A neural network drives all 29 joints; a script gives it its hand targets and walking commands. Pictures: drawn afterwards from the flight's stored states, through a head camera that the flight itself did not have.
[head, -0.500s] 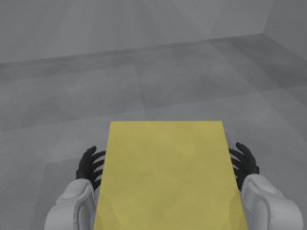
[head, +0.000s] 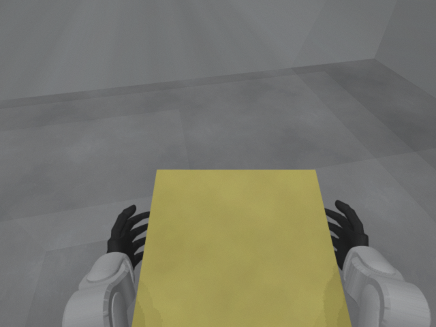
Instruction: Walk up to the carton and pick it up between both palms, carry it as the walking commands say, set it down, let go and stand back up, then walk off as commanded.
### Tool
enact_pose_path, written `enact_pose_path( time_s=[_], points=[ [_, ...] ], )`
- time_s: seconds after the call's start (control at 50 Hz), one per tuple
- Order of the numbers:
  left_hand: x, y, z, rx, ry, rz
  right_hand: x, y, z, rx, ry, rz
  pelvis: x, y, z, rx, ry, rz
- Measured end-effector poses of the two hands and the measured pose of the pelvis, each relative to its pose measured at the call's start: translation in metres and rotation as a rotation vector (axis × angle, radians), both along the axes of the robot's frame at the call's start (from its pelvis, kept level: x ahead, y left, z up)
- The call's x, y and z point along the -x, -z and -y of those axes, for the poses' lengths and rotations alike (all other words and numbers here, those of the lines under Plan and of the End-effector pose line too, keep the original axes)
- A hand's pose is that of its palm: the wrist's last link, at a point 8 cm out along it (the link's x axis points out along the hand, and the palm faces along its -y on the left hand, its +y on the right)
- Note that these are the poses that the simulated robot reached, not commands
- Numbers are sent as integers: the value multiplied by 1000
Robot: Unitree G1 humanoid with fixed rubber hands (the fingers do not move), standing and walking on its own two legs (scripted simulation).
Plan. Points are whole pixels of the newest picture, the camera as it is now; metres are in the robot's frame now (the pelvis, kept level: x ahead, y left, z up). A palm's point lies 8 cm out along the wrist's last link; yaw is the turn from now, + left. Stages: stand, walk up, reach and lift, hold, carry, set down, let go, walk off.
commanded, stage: carry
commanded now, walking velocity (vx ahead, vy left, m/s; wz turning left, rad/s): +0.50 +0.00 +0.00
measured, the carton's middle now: (234, 262) +0.25 +0.00 +0.03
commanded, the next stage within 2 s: none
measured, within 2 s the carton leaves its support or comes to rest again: neither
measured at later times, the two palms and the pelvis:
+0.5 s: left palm (144, 137) +0.54 +0.20 +0.08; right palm (288, 129) +0.55 -0.15 +0.09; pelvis +0.31 +0.03 +0.00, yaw +0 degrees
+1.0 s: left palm (182, 90) +0.77 +0.13 +0.08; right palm (298, 92) +0.75 -0.22 +0.08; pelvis +0.52 -0.02 +0.00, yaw -4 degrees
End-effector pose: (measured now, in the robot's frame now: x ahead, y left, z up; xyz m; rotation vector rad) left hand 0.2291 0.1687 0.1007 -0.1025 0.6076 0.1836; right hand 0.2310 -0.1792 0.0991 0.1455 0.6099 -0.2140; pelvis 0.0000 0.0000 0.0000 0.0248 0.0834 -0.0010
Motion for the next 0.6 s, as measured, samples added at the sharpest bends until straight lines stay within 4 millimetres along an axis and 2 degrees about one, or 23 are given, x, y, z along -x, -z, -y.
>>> enact_pose_path(
  time_s=[0.06,0.14,0.26,0.34,0.44,0.5,0.6],
  points=[
    [-31,-2,7,-8,-8,-39,-34,1,7,-13,-5,-38,-34,-9,7,-12,-8,-8],
    [-76,-13,9,-18,-18,-47,-83,-8,9,-22,-16,-44,-80,-20,11,-21,-19,-17],
    [-149,-19,6,-21,-16,-28,-156,-14,5,-23,-14,-25,-153,-23,7,-23,-19,-7],
    [-203,-12,-5,-9,-12,-16,-209,-11,-5,-11,-10,-12,-208,-14,-3,-11,-16,4],
    [-278,16,-26,24,-5,-26,-281,6,-26,22,-4,-22,-280,6,-23,10,-9,-1],
    [-315,19,-32,35,1,-64,-316,6,-32,29,5,-60,-314,-1,-30,22,1,-24],
    [-374,9,-28,51,13,-73,-370,-10,-29,49,16,-70,-368,-17,-27,39,15,-45]
  ],
)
